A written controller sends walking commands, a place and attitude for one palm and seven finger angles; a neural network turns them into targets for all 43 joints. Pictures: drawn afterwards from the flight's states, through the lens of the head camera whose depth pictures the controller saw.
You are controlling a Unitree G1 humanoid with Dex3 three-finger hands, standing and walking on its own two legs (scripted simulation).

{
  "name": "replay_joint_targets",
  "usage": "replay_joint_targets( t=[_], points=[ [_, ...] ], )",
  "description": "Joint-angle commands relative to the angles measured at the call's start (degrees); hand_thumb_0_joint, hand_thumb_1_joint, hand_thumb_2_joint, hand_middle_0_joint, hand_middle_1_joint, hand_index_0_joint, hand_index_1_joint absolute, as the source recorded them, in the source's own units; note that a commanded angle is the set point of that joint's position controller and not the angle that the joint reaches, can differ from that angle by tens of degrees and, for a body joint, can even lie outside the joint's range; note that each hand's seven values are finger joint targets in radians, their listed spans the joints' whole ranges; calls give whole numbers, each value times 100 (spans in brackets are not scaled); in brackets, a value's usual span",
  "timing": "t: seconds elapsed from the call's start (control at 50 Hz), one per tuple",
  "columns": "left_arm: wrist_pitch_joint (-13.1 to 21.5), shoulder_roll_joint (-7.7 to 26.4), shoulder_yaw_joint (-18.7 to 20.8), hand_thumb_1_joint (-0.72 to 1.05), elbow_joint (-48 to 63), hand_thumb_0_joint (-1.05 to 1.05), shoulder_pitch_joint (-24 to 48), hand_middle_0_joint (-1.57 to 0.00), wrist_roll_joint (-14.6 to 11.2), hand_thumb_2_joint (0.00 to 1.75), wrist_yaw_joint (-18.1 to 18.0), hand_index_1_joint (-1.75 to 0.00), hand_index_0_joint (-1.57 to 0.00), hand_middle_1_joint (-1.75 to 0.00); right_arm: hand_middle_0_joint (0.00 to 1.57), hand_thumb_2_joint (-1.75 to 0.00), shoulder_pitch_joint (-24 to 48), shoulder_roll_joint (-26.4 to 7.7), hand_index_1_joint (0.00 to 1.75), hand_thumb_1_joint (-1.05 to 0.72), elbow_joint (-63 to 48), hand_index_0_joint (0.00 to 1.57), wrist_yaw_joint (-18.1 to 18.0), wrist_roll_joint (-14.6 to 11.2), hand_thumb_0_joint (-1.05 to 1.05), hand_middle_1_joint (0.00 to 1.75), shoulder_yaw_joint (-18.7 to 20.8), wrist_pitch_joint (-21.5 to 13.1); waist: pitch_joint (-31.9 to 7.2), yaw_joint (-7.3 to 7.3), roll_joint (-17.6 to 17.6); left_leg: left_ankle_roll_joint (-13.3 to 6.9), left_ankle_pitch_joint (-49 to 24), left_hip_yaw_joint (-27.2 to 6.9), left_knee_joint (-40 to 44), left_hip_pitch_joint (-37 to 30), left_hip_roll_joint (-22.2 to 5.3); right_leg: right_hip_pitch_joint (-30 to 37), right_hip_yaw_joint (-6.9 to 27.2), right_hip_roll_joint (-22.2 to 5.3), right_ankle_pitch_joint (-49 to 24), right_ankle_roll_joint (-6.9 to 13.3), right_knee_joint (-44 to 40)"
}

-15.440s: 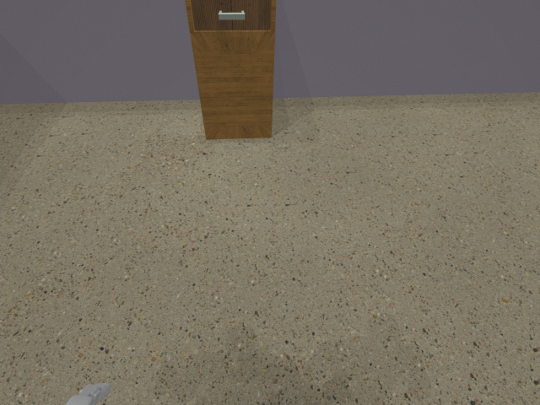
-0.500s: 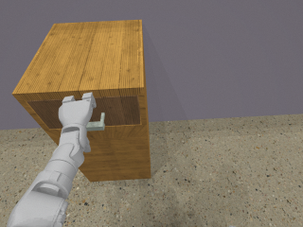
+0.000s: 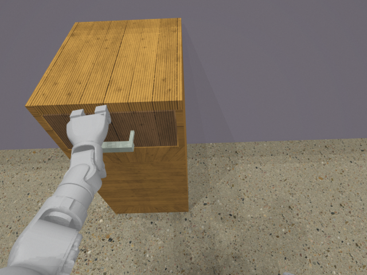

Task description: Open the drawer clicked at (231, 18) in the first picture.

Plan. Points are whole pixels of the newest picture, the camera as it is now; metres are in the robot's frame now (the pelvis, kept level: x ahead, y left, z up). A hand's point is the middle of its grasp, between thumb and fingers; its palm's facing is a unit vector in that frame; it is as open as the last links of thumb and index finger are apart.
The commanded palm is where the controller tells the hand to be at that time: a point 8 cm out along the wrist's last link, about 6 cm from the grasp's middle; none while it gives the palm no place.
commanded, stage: move the hooked fingers above the handle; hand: left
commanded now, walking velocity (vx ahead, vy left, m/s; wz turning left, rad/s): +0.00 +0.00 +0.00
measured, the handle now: (113, 140) +0.47 +0.22 -0.03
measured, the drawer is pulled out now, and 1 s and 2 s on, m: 0.00 0.00 0.00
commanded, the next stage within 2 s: none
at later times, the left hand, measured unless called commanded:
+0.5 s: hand (90, 155) +0.39 +0.25 +0.02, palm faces -0.12 -0.07 -0.99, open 13.8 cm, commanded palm +0.38 +0.21 +0.08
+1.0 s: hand (90, 152) +0.40 +0.25 +0.02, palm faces -0.11 -0.05 -0.99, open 13.8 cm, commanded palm +0.38 +0.21 +0.08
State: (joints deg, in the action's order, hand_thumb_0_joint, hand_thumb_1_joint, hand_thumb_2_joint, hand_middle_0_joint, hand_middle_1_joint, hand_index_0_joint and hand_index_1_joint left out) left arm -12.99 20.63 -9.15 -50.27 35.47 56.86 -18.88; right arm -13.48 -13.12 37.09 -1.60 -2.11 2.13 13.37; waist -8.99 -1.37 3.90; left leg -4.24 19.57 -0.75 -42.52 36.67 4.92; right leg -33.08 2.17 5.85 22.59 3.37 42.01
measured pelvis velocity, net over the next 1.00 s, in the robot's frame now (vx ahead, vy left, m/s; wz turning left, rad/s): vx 0.01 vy -0.01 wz -0.02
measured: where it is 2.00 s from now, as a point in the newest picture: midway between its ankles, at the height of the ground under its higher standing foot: outside the picture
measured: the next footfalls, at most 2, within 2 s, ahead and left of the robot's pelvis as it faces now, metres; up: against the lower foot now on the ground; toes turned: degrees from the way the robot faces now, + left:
none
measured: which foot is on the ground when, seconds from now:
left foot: down 0.00-1.00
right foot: down 0.00-1.00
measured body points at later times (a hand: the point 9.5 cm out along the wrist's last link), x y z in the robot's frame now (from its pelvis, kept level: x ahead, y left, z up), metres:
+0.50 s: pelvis +0.01 -0.01 +0.01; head +0.06 -0.02 +0.45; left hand +0.39 +0.25 +0.07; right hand +0.11 -0.25 -0.13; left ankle +0.00 +0.07 -0.71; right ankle -0.03 -0.09 -0.71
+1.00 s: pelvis +0.01 -0.01 +0.01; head +0.06 -0.03 +0.46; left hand +0.40 +0.24 +0.08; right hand +0.10 -0.25 -0.13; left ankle +0.00 +0.07 -0.71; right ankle -0.03 -0.09 -0.71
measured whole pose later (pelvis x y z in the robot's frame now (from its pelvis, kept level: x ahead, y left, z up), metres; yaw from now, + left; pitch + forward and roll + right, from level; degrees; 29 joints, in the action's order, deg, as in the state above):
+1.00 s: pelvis +0.01 -0.01 +0.01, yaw -1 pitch +13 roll +0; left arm -11.1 23.8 -5.3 -44.3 27.3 55.3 -14.0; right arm -14.4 -11.4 36.5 -4.8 -2.8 0.2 14.8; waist -8.1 -1.3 2.5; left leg -3.7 18.4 0.2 -37.9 32.1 4.0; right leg -29.1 3.6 6.5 21.0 3.9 37.9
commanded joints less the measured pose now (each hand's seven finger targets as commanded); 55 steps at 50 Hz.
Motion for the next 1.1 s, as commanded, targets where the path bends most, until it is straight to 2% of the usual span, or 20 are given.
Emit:
replay_joint_targets(
  t=[0.0,0.06,0.12,0.16,0.24,0.28,0.36,0.4,0.44,0.48,0.54,0.6,0.64,0.74,0.82,0.86,0.88,0.98,1.04,1.08],
  points=[
    [506,19,-532,-50,1504,0,1918,-30,-268,30,875,-120,-30,-120,20,-90,-64,-909,30,-90,-720,20,-233,41,0,30,275,-197,-1574,-511,-1036,-13,-1865,-94,320,-1651,-215,767,77,-315,-2303,-180,-816],
    [1582,718,2,-50,2281,0,2288,-30,-68,30,945,-120,-30,-120,20,-90,-169,-802,30,-90,-658,20,-305,159,0,30,259,-313,-1745,-313,-266,20,-2036,-202,197,-1935,-217,441,140,-315,-2124,-94,-630],
    [2279,1578,958,-50,2621,0,2245,-30,379,30,206,-120,-30,-120,20,-90,-282,-702,30,-90,-595,20,-276,221,0,30,294,-342,-2066,30,453,159,-2330,-267,-6,-1961,-278,25,69,-231,-1888,35,-270],
    [2206,2318,1833,-50,2556,0,1916,-30,556,30,-474,-120,-30,-120,20,-90,-219,-668,30,-90,-618,20,-238,300,0,30,260,-343,-2242,335,511,252,-2377,-291,-72,-1500,-228,153,37,-183,-1885,91,1],
    [1063,1803,1599,-50,1789,0,1033,-30,455,30,-1285,-120,-30,-120,20,-90,169,-647,30,-90,-748,20,-88,257,0,30,218,-258,-2233,525,-151,283,-2321,-15,-16,-901,-100,778,127,-120,-2296,109,-2],
    [336,1514,1235,-50,1261,0,810,-30,440,30,-1225,-120,-30,-120,20,-90,76,-745,30,-90,-691,20,-7,200,0,30,242,-158,-2186,393,-428,261,-2200,88,114,-857,-139,983,113,-131,-2436,36,-164],
    [-312,1566,851,-50,1347,0,1336,-30,41,30,-442,-120,-30,-120,20,-90,184,-921,30,-90,-703,20,-160,-35,0,30,243,-41,-2189,-10,-1403,68,-1781,163,413,-828,-136,1781,323,-295,-2921,-216,-674],
    [-139,1023,263,-50,1842,0,1614,-30,-139,30,164,-120,-30,-120,20,-90,219,-958,30,-90,-767,20,-279,-73,0,30,284,-89,-2095,-266,-1285,-15,-1913,139,437,-1233,-147,1754,299,-361,-3295,-276,-786],
    [393,-2,-713,-50,2721,0,2080,-30,-341,30,715,-120,-30,-120,20,-90,197,-877,30,-90,-820,20,-363,-48,0,30,308,-220,-1837,-611,-775,-62,-2125,16,417,-1913,-186,1204,177,-358,-2884,-233,-885],
    [875,-98,-804,-50,2752,0,1912,-30,-337,30,872,-120,-30,-120,20,-90,62,-807,30,-90,-625,20,-381,29,0,30,283,-422,-1519,-590,41,-44,-2234,-156,321,-2427,-223,471,99,-318,-2285,-166,-884],
    [1607,381,-454,-50,2782,0,2434,-30,-26,30,753,-120,-30,-120,20,-90,-179,-725,30,-90,-444,20,-338,140,0,30,240,-474,-1308,-524,371,95,-2114,-366,224,-2516,-272,-204,-25,-291,-1568,-42,-735],
    [2058,1037,459,-50,2630,0,2428,-30,338,30,121,-120,-30,-120,20,-90,-189,-696,30,-90,-460,20,-260,179,0,30,296,-463,-1805,-153,356,234,-2164,-401,24,-2205,-289,-373,-91,-223,-1518,42,-328],
    [1834,1927,1511,-50,2071,0,1905,-30,377,30,-393,-120,-30,-120,20,-90,-150,-760,30,-90,-471,20,-228,238,0,30,271,-428,-1933,207,-13,252,-2091,-330,0,-1535,-224,24,-90,-180,-1639,89,-114],
    [402,1594,1230,-50,1103,0,1063,-30,480,30,-1093,-120,-30,-120,20,-90,353,-688,30,-90,-752,20,-109,214,0,30,109,-178,-2140,536,-444,287,-1993,63,175,-733,-81,1021,120,-167,-2191,66,-167],
    [-277,1855,1082,-50,1083,0,1271,-30,238,30,-735,-120,-30,-120,20,-90,455,-749,30,-90,-780,20,-226,17,0,30,60,44,-2082,384,-1197,183,-1667,186,514,-628,-99,1847,424,-270,-2516,-99,-623],
    [-246,2164,1241,-50,1411,0,1368,-30,91,30,-347,-120,-30,-120,20,-90,478,-818,30,-90,-837,20,-349,-26,0,30,85,32,-2308,321,-1218,97,-1669,203,586,-705,-104,2289,526,-370,-2998,-200,-733],
    [-165,2009,1118,-50,1406,0,1326,-30,75,30,-121,-120,-30,-120,20,-90,405,-851,30,-90,-851,20,-409,-26,0,30,116,31,-2187,153,-1211,56,-1682,198,594,-784,-104,2269,468,-384,-3191,-225,-760],
    [1091,279,-371,-50,2531,0,1355,-30,-177,30,827,-120,-30,-120,20,-90,115,-768,30,-90,-745,20,-438,34,0,30,261,-320,-1556,-387,-298,-46,-2203,34,416,-1975,-189,1038,239,-329,-2917,-188,-922],
    [1707,-106,-775,-50,2877,0,1642,-30,-185,30,864,-120,-30,-120,20,-90,-126,-670,30,-90,-571,20,-327,96,0,30,293,-483,-1236,-551,345,36,-2417,-229,258,-2467,-260,61,74,-276,-2035,-82,-854],
    [2133,522,-163,-50,2852,0,1920,-30,-26,30,606,-120,-30,-120,20,-90,-251,-714,30,-90,-447,20,-289,176,0,30,341,-484,-1290,-433,280,102,-2168,-316,133,-2345,-291,-237,46,-239,-1727,-32,-684]
  ],
)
